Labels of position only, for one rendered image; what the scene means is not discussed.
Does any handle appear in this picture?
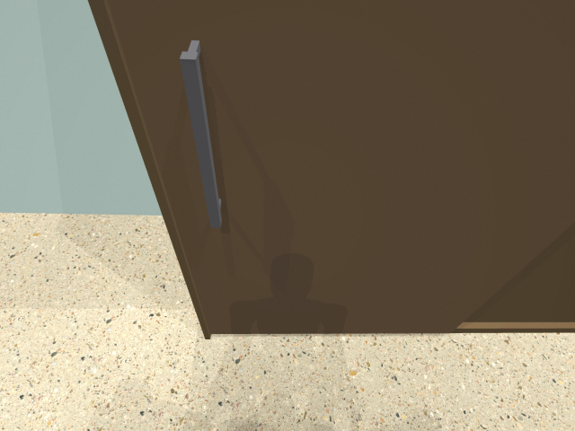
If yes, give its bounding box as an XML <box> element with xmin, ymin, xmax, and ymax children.
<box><xmin>180</xmin><ymin>40</ymin><xmax>222</xmax><ymax>228</ymax></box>

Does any wardrobe door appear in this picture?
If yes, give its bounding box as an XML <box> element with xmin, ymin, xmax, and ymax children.
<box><xmin>107</xmin><ymin>0</ymin><xmax>575</xmax><ymax>334</ymax></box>
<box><xmin>464</xmin><ymin>222</ymin><xmax>575</xmax><ymax>322</ymax></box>

